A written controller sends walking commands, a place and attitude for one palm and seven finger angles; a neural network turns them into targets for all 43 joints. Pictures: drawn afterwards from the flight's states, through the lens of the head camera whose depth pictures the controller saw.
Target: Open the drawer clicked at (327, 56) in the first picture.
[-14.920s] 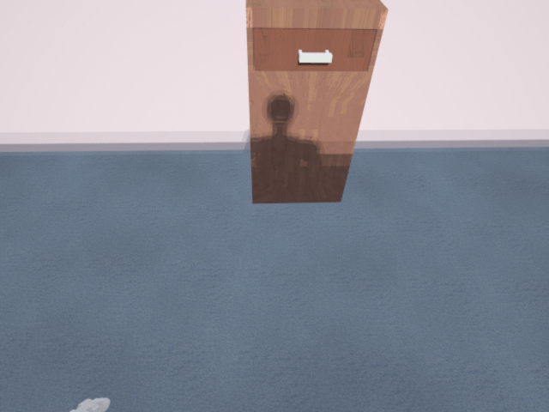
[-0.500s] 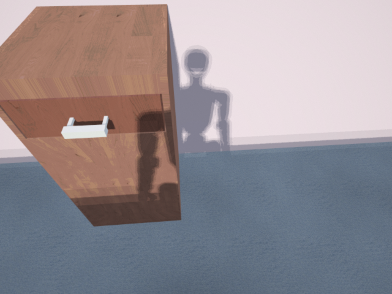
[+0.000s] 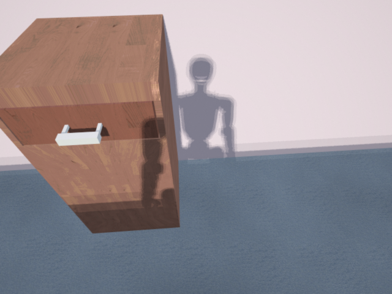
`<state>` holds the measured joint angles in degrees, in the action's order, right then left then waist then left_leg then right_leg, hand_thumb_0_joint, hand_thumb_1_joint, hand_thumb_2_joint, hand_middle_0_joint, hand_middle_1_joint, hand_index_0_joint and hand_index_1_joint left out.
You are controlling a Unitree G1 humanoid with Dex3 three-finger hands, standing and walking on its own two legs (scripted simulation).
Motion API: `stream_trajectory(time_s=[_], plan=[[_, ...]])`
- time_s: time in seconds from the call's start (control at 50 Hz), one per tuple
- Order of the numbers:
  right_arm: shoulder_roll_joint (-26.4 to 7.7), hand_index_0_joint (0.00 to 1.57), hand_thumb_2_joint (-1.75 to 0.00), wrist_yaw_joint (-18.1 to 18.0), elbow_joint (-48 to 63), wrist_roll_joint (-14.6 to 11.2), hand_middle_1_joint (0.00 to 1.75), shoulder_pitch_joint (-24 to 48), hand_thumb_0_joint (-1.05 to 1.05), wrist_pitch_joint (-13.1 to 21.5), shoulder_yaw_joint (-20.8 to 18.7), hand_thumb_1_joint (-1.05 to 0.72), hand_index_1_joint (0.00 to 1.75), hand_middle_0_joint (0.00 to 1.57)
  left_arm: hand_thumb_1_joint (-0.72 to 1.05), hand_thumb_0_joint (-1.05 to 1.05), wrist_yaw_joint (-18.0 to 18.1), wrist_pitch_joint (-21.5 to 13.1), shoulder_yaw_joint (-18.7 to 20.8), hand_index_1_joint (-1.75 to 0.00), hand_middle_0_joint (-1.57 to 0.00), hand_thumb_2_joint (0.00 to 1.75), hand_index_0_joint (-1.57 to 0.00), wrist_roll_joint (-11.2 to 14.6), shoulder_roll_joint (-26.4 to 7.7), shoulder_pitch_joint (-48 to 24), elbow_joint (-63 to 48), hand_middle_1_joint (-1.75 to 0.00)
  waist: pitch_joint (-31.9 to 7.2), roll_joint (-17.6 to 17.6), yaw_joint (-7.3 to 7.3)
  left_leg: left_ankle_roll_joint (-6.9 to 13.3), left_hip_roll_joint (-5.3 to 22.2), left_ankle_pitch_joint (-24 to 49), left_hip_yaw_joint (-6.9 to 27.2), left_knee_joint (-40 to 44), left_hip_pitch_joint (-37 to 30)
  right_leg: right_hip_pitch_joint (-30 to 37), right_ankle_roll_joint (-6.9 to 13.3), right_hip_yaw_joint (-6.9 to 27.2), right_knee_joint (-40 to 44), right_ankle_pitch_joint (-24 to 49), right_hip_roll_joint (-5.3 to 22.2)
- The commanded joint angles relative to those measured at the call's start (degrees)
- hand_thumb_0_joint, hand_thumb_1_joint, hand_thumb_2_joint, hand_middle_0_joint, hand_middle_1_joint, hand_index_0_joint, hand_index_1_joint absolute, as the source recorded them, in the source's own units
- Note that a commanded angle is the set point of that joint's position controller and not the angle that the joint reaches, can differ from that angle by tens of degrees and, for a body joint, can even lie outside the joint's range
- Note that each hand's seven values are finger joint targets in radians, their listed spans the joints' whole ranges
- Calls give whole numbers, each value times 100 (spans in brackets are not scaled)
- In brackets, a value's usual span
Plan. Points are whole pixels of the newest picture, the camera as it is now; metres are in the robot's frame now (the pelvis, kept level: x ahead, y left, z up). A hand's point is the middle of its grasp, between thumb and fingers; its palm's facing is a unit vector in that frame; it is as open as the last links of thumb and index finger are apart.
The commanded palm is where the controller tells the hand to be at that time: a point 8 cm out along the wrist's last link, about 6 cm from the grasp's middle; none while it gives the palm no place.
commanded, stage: shuffle to correct the standing spot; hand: left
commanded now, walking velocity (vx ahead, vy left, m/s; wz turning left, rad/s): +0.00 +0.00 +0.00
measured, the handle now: (81, 132) +0.51 +0.36 +0.00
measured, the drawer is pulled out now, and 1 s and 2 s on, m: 0.00 0.00 0.00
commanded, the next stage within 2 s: come to a stop and stand still in 0.34 s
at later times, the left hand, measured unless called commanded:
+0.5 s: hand out of the picture +0.00 +0.24 -0.18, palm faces +0.14 -0.96 -0.26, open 7.4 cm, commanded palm none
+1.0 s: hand out of the picture +0.05 +0.21 -0.17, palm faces +0.09 -0.97 -0.24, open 7.3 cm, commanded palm none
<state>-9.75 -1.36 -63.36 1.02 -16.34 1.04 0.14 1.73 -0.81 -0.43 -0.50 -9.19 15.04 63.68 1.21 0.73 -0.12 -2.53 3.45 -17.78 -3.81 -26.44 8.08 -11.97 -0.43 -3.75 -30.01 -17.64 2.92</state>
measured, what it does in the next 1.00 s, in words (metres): steps on the spot: right foot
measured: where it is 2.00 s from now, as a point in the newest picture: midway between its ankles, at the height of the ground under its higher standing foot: outside the picture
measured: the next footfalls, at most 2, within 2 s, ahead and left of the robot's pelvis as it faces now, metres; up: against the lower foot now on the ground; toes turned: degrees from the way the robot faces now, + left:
right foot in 0.66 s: +0.02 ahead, -0.05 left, +0.00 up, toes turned +0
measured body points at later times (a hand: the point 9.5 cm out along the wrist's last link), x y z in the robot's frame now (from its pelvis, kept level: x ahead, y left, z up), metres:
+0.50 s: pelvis -0.01 +0.04 +0.00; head +0.01 +0.04 +0.45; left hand -0.01 +0.29 -0.16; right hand +0.05 -0.19 -0.16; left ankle -0.02 +0.13 -0.74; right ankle -0.05 -0.08 -0.67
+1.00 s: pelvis +0.02 +0.02 +0.00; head +0.04 +0.01 +0.45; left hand +0.05 +0.26 -0.15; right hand +0.05 -0.20 -0.17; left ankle -0.04 +0.14 -0.74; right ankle -0.02 -0.05 -0.74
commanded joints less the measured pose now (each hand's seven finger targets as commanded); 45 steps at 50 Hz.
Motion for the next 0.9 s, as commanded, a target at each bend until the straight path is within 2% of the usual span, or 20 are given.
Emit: stream_trajectory(time_s=[0.0, 0.08, 0.2, 0.26, 0.28, 0.3, 0.32, 0.34, 0.38, 0.44, 0.54, 0.6, 0.62, 0.66, 0.68, 0.7, 0.72, 0.76, 0.8, 0.88], plan=[[-502, 20, -90, -43, 137, -21, 30, -290, 0, 56, -79, -90, 30, 20, 90, 0, 28, -100, 176, -30, -20, 90, -20, -18, -731, 294, -206, -30, 117, -66, 16, 284, 256, 1311, 215, 336, 180, 90, 229, 437, 510, 1803, 392], [-456, 20, -90, -21, 268, -32, 30, -187, 0, -55, -102, -90, 30, 20, 90, 0, 61, -59, 312, -30, -20, 90, -20, -33, -950, 409, -271, -30, 58, -229, -76, 196, 48, 1011, 31, -181, 550, 272, 361, 689, 477, 1927, 798], [-438, 20, -90, 15, 708, -42, 30, 256, 0, -173, -232, -90, 30, 20, 90, 0, 136, 25, 599, -30, -20, 90, -20, -139, -1277, 605, -494, -30, 293, -1208, -306, 143, -68, -1157, 63, -1664, 1662, 303, 1192, 1558, 789, 2647, 2091], [-347, 20, -90, 77, 619, -74, 30, -281, 0, -161, -258, -90, 30, 20, 90, 0, 112, 87, 632, -30, -20, 90, -20, -122, -1272, -24, -771, -30, 104, -1009, 118, 137, -176, -67, -125, -383, 505, -451, 736, 701, 171, 2106, 1698], [-444, 20, -90, 85, 541, -52, 30, -598, 0, -129, -267, -90, 30, 20, 90, 0, 102, 128, 623, -30, -20, 90, -20, -89, -1154, -129, -862, -30, -82, -503, 247, 176, -121, 633, -30, 204, -111, -817, 483, 304, -419, 1456, 1304], [-901, 20, -90, 65, 560, 19, 30, -732, 0, -107, -353, -90, 30, 20, 90, 0, 81, 204, 582, -30, -20, 90, -20, -54, -827, -140, -1014, -30, -139, 997, 272, 623, 841, 1175, 1351, 726, -339, -1607, 91, -277, -1560, -325, 488], [-1220, 20, -90, 40, 606, 44, 30, -757, 0, -172, -441, -90, 30, 20, 90, 0, 83, 263, 499, -30, -20, 90, -20, -63, -539, -305, -1150, -30, -125, 1874, 310, 1215, 1546, 1703, 2123, 1126, -65, -2005, -19, -244, -2712, -2048, 41], [-1176, 20, -90, 45, 707, 49, 30, -536, 0, -226, -409, -90, 30, 20, 90, 0, 103, 315, 507, -30, -20, 90, -20, -75, -604, -326, -1118, -30, -121, 1411, 299, 1472, 1573, 907, 1931, 1137, 378, -1859, 134, 142, -3377, -1899, 171], [-865, 20, -90, 27, 915, 51, 30, 65, 0, -180, -315, -90, 30, 20, 90, 0, 23, 295, 518, -30, -20, 90, -20, -88, -539, -208, -983, -30, 49, 1095, 41, 1406, 1213, -101, 1676, 1295, 848, -1894, 200, 181, -3763, -1161, 273], [-743, 20, -90, 10, 983, 81, 30, 144, 0, -91, -261, -90, 30, 20, 90, 0, -29, 257, 444, -30, -20, 90, -20, -115, -379, 27, -847, -30, 129, 553, -60, 1309, 912, 796, 1235, 1205, 733, -1690, 82, -38, -3276, -764, 256], [-706, 20, -90, -54, 758, 107, 30, -391, 0, 30, -264, -90, 30, 20, 90, 0, -38, 151, 281, -30, -20, 90, -20, -91, -165, -48, -865, -30, -227, 224, 126, 1477, 1152, 2153, 1270, 897, -54, -1168, 30, 21, -1546, -1028, 72], [-685, 20, -90, -57, 674, 60, 30, -279, 0, 32, -225, -90, 30, 20, 90, 0, -20, 46, 232, -30, -20, 90, -20, -65, -150, 326, -734, -30, -403, 61, -78, 1176, 895, 2303, 1001, 410, 113, -152, 40, 75, 191, -78, -29], [-576, 20, -90, -38, 649, 6, 30, -218, 0, 51, -194, -90, 30, 20, 90, 0, 5, -13, 233, -30, -20, 90, -20, -80, -298, 493, -657, -30, -434, -190, -157, 880, 627, 1796, 762, 102, 463, 403, 67, 404, 827, 622, 161], [-264, 20, -90, 13, 702, -46, 30, -146, 0, 4, -106, -90, 30, 20, 90, 0, 40, -88, 253, -30, -20, 90, -20, -79, -813, 470, -601, -30, -92, -1178, 7, 334, -121, -117, 167, -230, 1126, 441, 630, 1661, 1152, 1922, 1429], [-587, 20, -90, 74, 1043, -38, 30, 433, 0, -7, -158, -90, 30, 20, 90, 0, 208, -113, 143, -30, -20, 90, -20, -131, -763, 684, -594, -30, 133, -1061, -98, 192, -190, -153, 243, -1029, 659, -304, 512, 1855, 1238, 2109, 1148], [-434, 20, -90, 142, 1002, 6, 30, 64, 0, -85, -151, -90, 30, 20, 90, 0, 208, -167, 192, -30, -20, 90, -20, -76, -829, 71, -919, -30, -12, -982, 197, 302, -49, -454, 291, -1315, 979, -308, 683, 1366, 1372, 475, 1016], [-427, 20, -90, 170, 902, 27, 30, 126, 0, -114, -125, -90, 30, 20, 90, 0, 175, -208, 168, -30, -20, 90, -20, -47, -722, 1, -1003, -30, 301, -543, 134, 320, -48, -432, 223, -1432, 1006, -661, 806, 1527, 1540, -20, 1028], [-310, 20, -90, 185, 862, 22, 30, -147, 0, -101, -92, -90, 30, 20, 90, 0, 168, -279, 213, -30, -20, 90, -20, -53, -901, -27, -1103, -30, 73, -81, 245, 356, -82, -378, 168, -1130, 981, -217, 946, 1349, 1221, 1106, 996], [-245, 20, -90, 136, 742, 5, 30, -337, 0, -30, -43, -90, 30, 20, 90, 0, 166, -316, 189, -30, -20, 90, -20, -31, -865, 80, -1014, -30, -134, -245, 265, 369, -75, 56, 212, -471, 612, 90, 840, 1124, 796, 2362, 873], [-459, 20, -90, 32, 562, 6, 30, -455, 0, 41, -40, -90, 30, 20, 90, 0, 155, -270, 150, -30, -20, 90, -20, 29, -701, 261, -865, -30, -250, -67, 121, 458, 246, 1666, 467, -135, 320, 410, 450, 715, 341, 2886, 400]])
